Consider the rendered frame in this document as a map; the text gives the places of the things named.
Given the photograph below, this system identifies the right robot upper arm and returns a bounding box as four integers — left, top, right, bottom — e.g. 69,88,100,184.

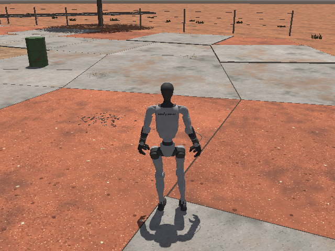
178,105,193,134

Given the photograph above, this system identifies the left robot shin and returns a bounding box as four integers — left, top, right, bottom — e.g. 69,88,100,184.
155,172,164,204

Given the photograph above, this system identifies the robot left forearm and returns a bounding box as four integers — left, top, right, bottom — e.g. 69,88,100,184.
139,126,148,145

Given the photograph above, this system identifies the left robot hand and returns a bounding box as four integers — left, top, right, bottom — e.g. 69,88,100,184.
138,144,150,155

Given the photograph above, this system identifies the left robot foot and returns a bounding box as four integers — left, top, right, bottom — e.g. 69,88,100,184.
158,198,166,211

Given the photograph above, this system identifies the robot right forearm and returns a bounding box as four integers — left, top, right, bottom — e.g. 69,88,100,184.
188,127,199,147

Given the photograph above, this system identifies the right robot hand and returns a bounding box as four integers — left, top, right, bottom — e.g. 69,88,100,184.
189,144,202,157

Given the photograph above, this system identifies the left robot upper arm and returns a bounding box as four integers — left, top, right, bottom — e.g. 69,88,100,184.
142,105,156,134

